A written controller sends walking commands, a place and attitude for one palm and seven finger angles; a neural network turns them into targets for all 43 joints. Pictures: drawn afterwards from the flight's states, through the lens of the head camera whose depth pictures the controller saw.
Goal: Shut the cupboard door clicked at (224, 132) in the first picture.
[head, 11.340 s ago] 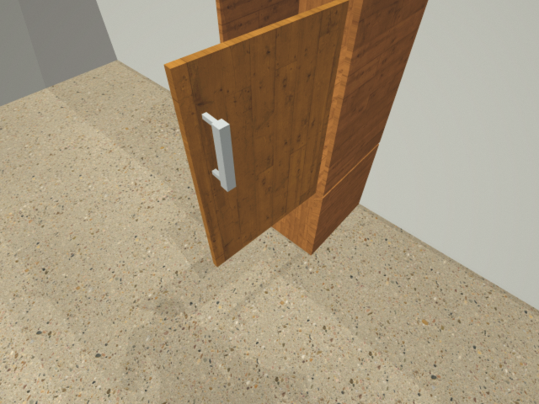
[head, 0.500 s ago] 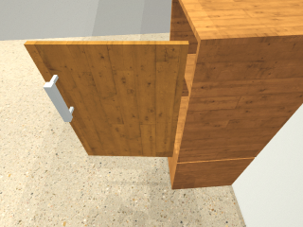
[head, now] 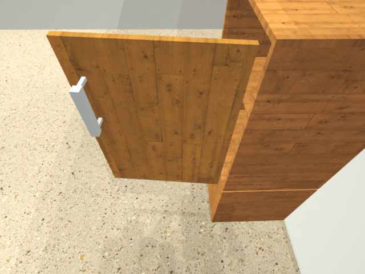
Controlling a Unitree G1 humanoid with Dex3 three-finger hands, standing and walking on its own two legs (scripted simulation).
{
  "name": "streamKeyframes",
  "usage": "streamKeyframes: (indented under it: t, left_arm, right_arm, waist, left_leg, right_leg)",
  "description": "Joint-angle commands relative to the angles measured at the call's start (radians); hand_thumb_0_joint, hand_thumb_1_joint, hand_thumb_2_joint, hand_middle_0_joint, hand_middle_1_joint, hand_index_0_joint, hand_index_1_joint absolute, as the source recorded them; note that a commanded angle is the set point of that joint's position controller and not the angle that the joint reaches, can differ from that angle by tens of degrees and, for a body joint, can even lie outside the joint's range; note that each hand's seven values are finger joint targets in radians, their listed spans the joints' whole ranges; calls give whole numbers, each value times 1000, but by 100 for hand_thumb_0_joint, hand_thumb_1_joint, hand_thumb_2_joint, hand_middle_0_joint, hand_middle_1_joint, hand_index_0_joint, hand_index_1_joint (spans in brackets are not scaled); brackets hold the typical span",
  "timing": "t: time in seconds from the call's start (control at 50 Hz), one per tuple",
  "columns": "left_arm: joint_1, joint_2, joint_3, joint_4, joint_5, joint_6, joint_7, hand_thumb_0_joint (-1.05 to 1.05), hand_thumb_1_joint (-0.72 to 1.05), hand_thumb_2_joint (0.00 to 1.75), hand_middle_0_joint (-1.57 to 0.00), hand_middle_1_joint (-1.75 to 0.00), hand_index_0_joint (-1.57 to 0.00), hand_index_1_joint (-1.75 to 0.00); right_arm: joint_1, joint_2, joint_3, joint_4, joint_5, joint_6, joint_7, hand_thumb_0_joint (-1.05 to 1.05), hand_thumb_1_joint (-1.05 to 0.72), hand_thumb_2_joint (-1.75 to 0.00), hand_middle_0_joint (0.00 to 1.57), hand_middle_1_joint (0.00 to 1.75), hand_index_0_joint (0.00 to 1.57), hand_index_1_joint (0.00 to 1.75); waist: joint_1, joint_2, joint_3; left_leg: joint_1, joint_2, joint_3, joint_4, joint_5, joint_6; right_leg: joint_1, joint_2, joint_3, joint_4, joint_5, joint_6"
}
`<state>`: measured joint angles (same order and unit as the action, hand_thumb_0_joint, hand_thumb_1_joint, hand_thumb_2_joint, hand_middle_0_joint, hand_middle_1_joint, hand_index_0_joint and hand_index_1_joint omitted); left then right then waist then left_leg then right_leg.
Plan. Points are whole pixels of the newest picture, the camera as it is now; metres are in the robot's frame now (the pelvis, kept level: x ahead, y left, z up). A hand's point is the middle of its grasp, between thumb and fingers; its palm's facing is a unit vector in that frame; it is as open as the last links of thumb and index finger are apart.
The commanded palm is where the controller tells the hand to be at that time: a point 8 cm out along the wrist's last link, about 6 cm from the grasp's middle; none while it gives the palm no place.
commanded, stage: shuffle to correct the standing spot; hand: left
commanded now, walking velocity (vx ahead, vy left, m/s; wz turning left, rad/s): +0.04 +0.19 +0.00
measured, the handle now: (89, 108) +0.46 +0.28 +0.08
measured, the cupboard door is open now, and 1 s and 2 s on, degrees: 84 84 84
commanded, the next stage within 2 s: come to a stop and stand still in 0.02 s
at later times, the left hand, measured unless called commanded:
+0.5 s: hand out of the picture +0.05 +0.19 -0.16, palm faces -0.06 -0.96 -0.27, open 7.3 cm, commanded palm none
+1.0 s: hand out of the picture +0.09 +0.33 -0.16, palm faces -0.06 -0.95 -0.30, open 7.4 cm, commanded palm none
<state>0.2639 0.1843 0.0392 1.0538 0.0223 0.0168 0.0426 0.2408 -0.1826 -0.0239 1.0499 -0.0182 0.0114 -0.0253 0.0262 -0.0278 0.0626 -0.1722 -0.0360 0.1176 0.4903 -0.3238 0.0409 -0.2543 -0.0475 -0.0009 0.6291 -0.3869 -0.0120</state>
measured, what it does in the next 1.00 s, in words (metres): steps on the spot: right foot, then left foot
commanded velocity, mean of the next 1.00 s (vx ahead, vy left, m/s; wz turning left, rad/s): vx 0.01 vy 0.01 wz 0.00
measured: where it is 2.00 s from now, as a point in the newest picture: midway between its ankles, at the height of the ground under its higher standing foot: outside the picture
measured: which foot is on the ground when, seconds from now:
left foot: down 0.00-0.28, up 0.30-0.50, down 0.52-1.00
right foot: up 0.00-0.24, down 0.26-1.00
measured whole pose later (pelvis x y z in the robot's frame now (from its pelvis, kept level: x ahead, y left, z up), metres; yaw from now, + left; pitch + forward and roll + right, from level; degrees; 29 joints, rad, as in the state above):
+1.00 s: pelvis +0.01 +0.10 +0.00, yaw -3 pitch -1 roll -1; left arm 0.17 0.32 0.00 0.97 0.02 0.02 0.02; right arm 0.10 -0.26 0.00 1.00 -0.02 0.00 0.00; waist 0.02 -0.03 0.05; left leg -0.21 -0.04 0.04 0.52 -0.29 0.07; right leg -0.17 -0.09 0.00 0.46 -0.27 0.06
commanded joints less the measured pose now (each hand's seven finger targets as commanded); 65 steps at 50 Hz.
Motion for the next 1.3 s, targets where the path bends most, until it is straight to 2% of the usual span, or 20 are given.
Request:
streamKeyframes:
  t: [0.0,0.08,0.16,0.2,0.22,0.24,0.26,0.28,0.32,0.34,0.36,0.4,0.44,0.48,0.54,0.58,0.62,0.68,0.94,1.28]
  left_arm:
    - [-54,85,25,-102,-3,15,16,0,90,90,-20,-30,-20,-30]
    - [-44,57,24,-110,0,19,8,0,90,90,-20,-30,-20,-30]
    - [-32,29,9,-120,2,6,-3,0,90,90,-20,-30,-20,-30]
    - [21,24,6,-99,2,-12,-4,0,90,90,-20,-30,-20,-30]
    - [61,56,6,-83,4,-25,-1,0,90,90,-20,-30,-20,-30]
    - [95,127,16,-67,9,-38,3,0,90,90,-20,-30,-20,-30]
    - [101,164,18,-59,0,-41,0,0,90,90,-20,-30,-20,-30]
    - [89,164,16,-62,0,-45,1,0,90,90,-20,-30,-20,-30]
    - [26,126,14,-73,2,-52,3,0,90,90,-20,-30,-20,-30]
    - [91,248,-17,-99,6,-66,18,0,90,90,-20,-30,-20,-30]
    - [28,219,12,-122,-1,-66,22,0,90,90,-20,-30,-20,-30]
    - [-33,196,-2,-162,-8,-49,18,0,90,90,-20,-30,-20,-30]
    - [-36,172,-11,-168,-6,-40,8,0,90,90,-20,-30,-20,-30]
    - [-20,190,-1,-161,-4,-49,6,0,90,90,-20,-30,-20,-30]
    - [18,218,12,-150,2,-61,9,0,90,90,-20,-30,-20,-30]
    - [-27,253,20,-157,-2,-60,5,0,90,90,-20,-30,-20,-30]
    - [-66,252,19,-169,-4,-52,0,0,90,90,-20,-30,-20,-30]
    - [-53,236,7,-162,-5,-39,-3,0,90,90,-20,-30,-20,-30]
    - [-81,248,-13,-135,0,-10,-17,0,90,90,-20,-30,-20,-30]
    - [-37,239,-25,-64,-4,-12,-8,0,90,90,-20,-30,-20,-30]
  right_arm:
    - [134,-120,-15,-48,-7,-2,-7,0,-90,-90,20,30,20,30]
    - [65,-127,-16,-98,-19,2,-3,0,-90,-90,20,30,20,30]
    - [95,-125,-15,-83,-21,-8,-3,0,-90,-90,20,30,20,30]
    - [93,-121,-14,-71,-10,-14,-2,0,-90,-90,20,30,20,30]
    - [87,-99,-9,-67,0,-22,1,0,-90,-90,20,30,20,30]
    - [79,-53,-2,-79,9,-22,5,0,-90,-90,20,30,20,30]
    - [44,-59,-4,-89,1,-15,7,0,-90,-90,20,30,20,30]
    - [31,-53,-7,-82,-1,-11,7,0,-90,-90,20,30,20,30]
    - [29,-42,-4,-54,0,-5,9,0,-90,-90,20,30,20,30]
    - [-3,-167,-17,-163,-17,-8,20,0,-90,-90,20,30,20,30]
    - [-19,-129,-34,-175,-5,-19,20,0,-90,-90,20,30,20,30]
    - [-19,-59,-21,-159,0,-12,16,0,-90,-90,20,30,20,30]
    - [-5,-55,-13,-151,-4,-14,19,0,-90,-90,20,30,20,30]
    - [-20,-117,-22,-163,-5,-17,13,0,-90,-90,20,30,20,30]
    - [-43,-150,-28,-163,-4,-25,6,0,-90,-90,20,30,20,30]
    - [-58,-172,-35,-152,2,-29,3,0,-90,-90,20,30,20,30]
    - [-76,-193,-32,-138,0,-36,6,0,-90,-90,20,30,20,30]
    - [-99,-219,-28,-132,0,-40,8,0,-90,-90,20,30,20,30]
    - [-167,-279,-18,-123,3,-40,12,0,-90,-90,20,30,20,30]
    - [-139,-260,-17,-43,9,-37,14,0,-90,-90,20,30,20,30]
  waist:
    - [-43,206,-20]
    - [-15,122,-25]
    - [-16,61,-49]
    - [8,7,-84]
    - [25,-60,-103]
    - [24,-235,-110]
    - [26,-227,-59]
    - [25,-156,-42]
    - [0,-168,5]
    - [-35,-194,-19]
    - [-41,-67,-133]
    - [-53,55,-174]
    - [-43,-3,-77]
    - [-35,-115,6]
    - [-10,-222,-1]
    - [-30,-77,-35]
    - [-32,54,-60]
    - [-19,111,-99]
    - [-8,98,-84]
    - [-14,57,-70]
  left_leg:
    - [105,312,-282,-175,599,179]
    - [58,277,-217,-151,596,195]
    - [65,272,-220,-128,560,170]
    - [22,238,-192,-71,447,120]
    - [-31,177,-141,-2,319,65]
    - [-194,79,-61,104,43,0]
    - [-248,39,-50,194,-212,-37]
    - [-239,55,-89,279,-264,-40]
    - [-240,78,-113,326,-186,-41]
    - [-280,41,-200,354,-123,-24]
    - [-300,83,-160,272,-122,-33]
    - [-95,40,-113,134,26,-44]
    - [-52,31,-96,88,99,-42]
    - [-117,65,-127,100,120,-33]
    - [-176,78,-99,126,80,-30]
    - [-107,88,-112,89,122,-25]
    - [-30,110,-137,20,290,-18]
    - [-6,131,-161,12,422,-4]
    - [-13,160,-231,-134,373,18]
    - [11,146,-223,-181,292,-6]
  right_leg:
    - [-240,0,-9,382,-203,-12]
    - [-218,-22,-54,409,-159,-14]
    - [-102,-4,-80,123,-100,-9]
    - [54,2,-69,-104,83,-10]
    - [155,-56,22,-217,201,-23]
    - [265,-240,271,-280,371,-94]
    - [216,-356,356,-310,503,-197]
    - [166,-360,347,-315,495,-248]
    - [116,-276,256,-315,536,-226]
    - [235,-233,347,-220,616,-188]
    - [243,-299,289,-146,611,-201]
    - [124,-205,163,-144,442,-144]
    - [0,-121,111,-183,270,-72]
    - [-31,-124,125,-246,237,-50]
    - [93,-161,173,-242,569,-56]
    - [89,-160,133,-209,579,-74]
    - [59,-96,58,-172,471,-43]
    - [89,-62,24,-163,377,-18]
    - [101,-48,-17,-184,198,20]
    - [109,-77,6,-223,226,25]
